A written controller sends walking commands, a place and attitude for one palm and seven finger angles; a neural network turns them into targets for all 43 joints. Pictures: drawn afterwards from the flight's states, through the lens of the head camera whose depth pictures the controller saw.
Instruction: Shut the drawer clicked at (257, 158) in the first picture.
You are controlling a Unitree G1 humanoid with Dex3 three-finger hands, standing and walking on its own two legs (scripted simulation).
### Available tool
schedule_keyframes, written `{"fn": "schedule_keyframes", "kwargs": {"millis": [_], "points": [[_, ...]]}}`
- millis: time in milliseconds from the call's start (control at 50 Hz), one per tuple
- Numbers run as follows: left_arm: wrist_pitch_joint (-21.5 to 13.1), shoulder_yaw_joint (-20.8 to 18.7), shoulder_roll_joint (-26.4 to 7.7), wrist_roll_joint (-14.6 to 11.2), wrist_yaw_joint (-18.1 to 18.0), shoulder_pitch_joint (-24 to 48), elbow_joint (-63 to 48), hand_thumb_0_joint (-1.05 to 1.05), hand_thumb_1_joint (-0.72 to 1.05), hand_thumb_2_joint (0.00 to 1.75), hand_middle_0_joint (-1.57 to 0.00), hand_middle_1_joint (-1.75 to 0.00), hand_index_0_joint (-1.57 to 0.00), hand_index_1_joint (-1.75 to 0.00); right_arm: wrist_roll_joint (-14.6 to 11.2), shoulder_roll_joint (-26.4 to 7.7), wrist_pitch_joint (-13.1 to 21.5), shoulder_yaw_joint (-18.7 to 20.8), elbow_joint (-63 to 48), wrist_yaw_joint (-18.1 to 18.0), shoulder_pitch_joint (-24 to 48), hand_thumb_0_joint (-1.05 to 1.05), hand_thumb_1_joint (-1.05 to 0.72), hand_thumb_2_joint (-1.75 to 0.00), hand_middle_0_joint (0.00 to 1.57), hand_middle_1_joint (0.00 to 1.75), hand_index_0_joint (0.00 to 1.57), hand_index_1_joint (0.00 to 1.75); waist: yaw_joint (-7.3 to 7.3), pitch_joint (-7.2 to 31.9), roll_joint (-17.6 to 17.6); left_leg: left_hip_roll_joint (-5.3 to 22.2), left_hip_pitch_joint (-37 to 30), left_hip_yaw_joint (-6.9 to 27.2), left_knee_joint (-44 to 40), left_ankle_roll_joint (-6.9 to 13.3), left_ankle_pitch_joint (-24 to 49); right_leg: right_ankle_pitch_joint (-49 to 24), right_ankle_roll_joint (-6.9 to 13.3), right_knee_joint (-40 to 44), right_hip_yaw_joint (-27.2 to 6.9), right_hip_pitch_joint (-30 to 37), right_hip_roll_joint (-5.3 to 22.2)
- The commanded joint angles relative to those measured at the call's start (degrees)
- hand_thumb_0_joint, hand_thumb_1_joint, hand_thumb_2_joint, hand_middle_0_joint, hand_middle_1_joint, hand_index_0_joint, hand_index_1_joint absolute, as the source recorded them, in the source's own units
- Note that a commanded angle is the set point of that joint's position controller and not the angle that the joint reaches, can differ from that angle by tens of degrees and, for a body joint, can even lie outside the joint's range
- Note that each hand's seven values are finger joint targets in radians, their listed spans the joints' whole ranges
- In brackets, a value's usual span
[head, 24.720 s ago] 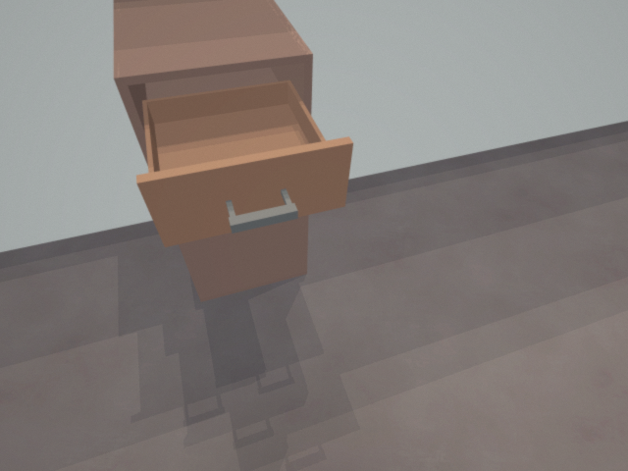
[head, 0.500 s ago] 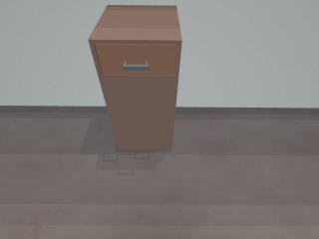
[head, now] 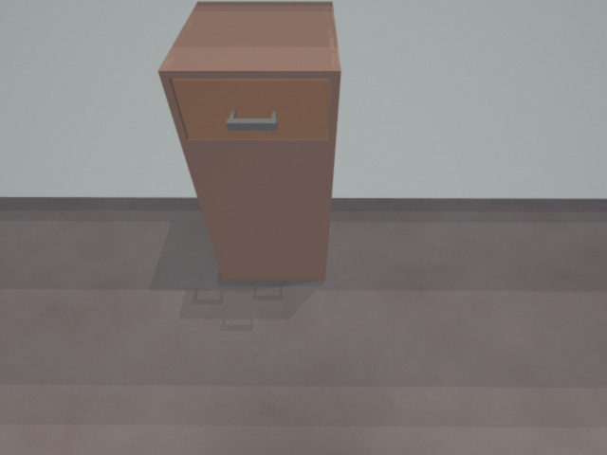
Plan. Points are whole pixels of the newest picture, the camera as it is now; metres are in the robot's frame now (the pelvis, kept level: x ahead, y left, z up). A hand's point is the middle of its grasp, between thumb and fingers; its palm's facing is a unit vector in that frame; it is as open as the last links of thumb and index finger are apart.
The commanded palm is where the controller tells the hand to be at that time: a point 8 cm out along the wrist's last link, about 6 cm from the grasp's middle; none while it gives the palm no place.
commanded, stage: look to check the result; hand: left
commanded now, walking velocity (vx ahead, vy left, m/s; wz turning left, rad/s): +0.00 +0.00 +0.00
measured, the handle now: (252, 119) +0.82 +0.17 -0.02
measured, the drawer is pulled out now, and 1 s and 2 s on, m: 0.00 0.00 0.00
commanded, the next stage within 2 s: stand and wait in 0.20 s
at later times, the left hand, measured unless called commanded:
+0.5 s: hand out of the picture +0.02 +0.17 -0.17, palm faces +0.03 -0.98 -0.21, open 7.4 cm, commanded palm none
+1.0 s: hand out of the picture +0.03 +0.17 -0.17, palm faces +0.02 -0.98 -0.21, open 7.4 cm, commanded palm none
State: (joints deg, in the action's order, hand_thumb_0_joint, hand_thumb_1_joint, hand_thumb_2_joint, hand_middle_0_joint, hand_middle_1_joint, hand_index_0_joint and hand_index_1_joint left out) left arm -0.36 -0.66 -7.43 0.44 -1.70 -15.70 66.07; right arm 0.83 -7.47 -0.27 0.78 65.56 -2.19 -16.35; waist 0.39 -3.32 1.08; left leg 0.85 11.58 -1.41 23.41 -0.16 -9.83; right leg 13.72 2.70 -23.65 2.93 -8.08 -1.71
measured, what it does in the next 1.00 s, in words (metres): stands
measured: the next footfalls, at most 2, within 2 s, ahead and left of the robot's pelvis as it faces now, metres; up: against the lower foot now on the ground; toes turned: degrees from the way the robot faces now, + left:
none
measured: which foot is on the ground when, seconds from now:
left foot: down 0.00-1.00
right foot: down 0.00-1.00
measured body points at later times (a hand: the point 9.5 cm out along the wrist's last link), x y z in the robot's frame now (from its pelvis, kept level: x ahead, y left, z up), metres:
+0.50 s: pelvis +0.01 -0.01 +0.00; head +0.03 -0.02 +0.45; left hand +0.02 +0.22 -0.15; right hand +0.01 -0.23 -0.17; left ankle +0.03 +0.12 -0.74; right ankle -0.01 -0.09 -0.74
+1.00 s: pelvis +0.02 -0.01 +0.00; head +0.04 -0.02 +0.45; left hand +0.03 +0.22 -0.15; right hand +0.03 -0.24 -0.16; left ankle +0.03 +0.12 -0.74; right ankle -0.01 -0.09 -0.74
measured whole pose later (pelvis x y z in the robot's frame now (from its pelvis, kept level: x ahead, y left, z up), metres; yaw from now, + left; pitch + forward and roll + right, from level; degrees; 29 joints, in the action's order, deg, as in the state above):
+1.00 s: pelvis +0.02 -0.01 +0.00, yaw -1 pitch -2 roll +0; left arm -0.8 -0.7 -9.1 0.3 -1.6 -13.7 65.7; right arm 0.8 -9.7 -0.2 0.7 65.7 -2.4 -13.7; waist 0.4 -3.0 0.9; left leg 1.9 9.0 -1.5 21.5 -1.4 -10.8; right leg 14.1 3.6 -20.9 2.6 -5.3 -2.9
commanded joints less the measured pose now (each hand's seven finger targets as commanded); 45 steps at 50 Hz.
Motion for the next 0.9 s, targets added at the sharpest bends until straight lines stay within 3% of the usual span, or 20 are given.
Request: {"fn": "schedule_keyframes", "kwargs": {"millis": [0, 400, 560, 780, 880], "points": [[-0.89, -1.24, -6.84, -0.1, -0.56, -3.55, -1.44, 0.0, 0.9, 0.9, -0.2, -0.3, -0.2, -0.3, 0.18, -5.13, 0.4, 0.75, -0.89, -0.22, -4.18, 0.0, -0.9, -0.9, 0.2, 0.3, 0.2, 0.3, 0.28, -1.23, -0.68, 4.46, -2.09, 4.16, -3.06, 1.98, 2.82, -0.63, 0.76, 7.46, -6.98, -5.11, 7.26], [-1.07, -1.38, -7.9, -0.12, -0.51, -1.76, -1.82, 0.0, 0.9, 0.9, -0.2, -0.3, -0.2, -0.3, 0.19, -6.71, 0.51, 0.81, -0.93, -0.34, -1.8, 0.0, -0.9, -0.9, 0.2, 0.3, 0.2, 0.3, 0.17, -0.96, -0.48, 5.06, -2.98, 3.67, -3.58, 1.56, 4.5, -5.56, 0.51, 7.49, -6.98, -3.43, 7.25], [-1.3, -1.58, -8.66, -0.1, -0.57, -1.74, -1.91, 0.0, 0.9, 0.9, -0.2, -0.3, -0.2, -0.3, 0.01, -7.67, 0.7, 0.97, -1.23, -0.48, -0.96, 0.0, -0.9, -0.9, 0.2, 0.3, 0.2, 0.3, 0.02, 0.88, -1.25, 5.17, -4.36, 3.38, -3.04, 1.55, 7.42, -11.67, 0.12, 6.79, -6.9, -1.69, 7.41], [-1.16, -1.42, -8.94, -0.15, -0.5, -1.16, -1.92, 0.0, 0.9, 0.9, -0.2, -0.3, -0.2, -0.3, 0.15, -7.75, 0.47, 0.84, -1.08, -0.4, -0.56, 0.0, -0.9, -0.9, 0.2, 0.3, 0.2, 0.3, 0.2, -0.35, -0.52, 5.19, -4.39, 3.27, -3.53, 1.4, 5.67, -9.02, 0.06, 8.0, -7.1, -2.38, 7.5], [-1.28, -1.52, -9.17, -0.18, -0.56, -1.18, -1.93, 0.0, 0.9, 0.9, -0.2, -0.3, -0.2, -0.3, 0.06, -7.98, 0.57, 0.82, -1.22, -0.5, -0.48, 0.0, -0.9, -0.9, 0.2, 0.3, 0.2, 0.3, 0.22, 0.14, -1.78, 5.23, -4.62, 3.19, -3.41, 1.4, 7.05, -12.64, -0.28, 7.51, -6.92, -1.44, 7.53]]}}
